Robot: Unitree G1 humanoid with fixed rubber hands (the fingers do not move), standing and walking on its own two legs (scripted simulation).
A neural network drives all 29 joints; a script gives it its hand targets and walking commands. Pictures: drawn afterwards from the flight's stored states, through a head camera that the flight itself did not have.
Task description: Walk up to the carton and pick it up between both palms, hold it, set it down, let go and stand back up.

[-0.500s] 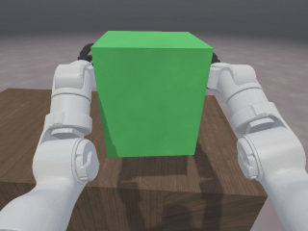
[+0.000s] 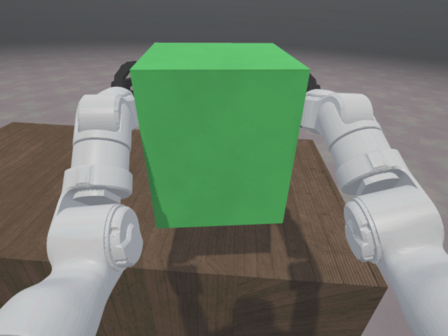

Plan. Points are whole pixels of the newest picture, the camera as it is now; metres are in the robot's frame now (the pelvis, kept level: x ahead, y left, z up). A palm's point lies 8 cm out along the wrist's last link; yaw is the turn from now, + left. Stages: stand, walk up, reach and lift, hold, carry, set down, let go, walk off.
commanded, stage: hold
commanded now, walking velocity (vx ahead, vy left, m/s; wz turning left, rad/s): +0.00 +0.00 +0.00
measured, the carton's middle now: (217, 131) +0.37 +0.01 +0.29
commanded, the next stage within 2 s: none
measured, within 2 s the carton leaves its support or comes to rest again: neither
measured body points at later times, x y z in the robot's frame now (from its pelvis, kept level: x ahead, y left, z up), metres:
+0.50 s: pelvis +0.00 +0.00 +0.00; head -0.10 +0.03 +0.44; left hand +0.40 +0.17 +0.33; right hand +0.38 -0.14 +0.32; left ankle +0.03 +0.13 -0.74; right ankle +0.02 -0.12 -0.74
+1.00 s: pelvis +0.00 +0.00 +0.00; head -0.10 +0.02 +0.44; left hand +0.39 +0.16 +0.34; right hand +0.38 -0.14 +0.33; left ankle +0.03 +0.13 -0.74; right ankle +0.02 -0.12 -0.75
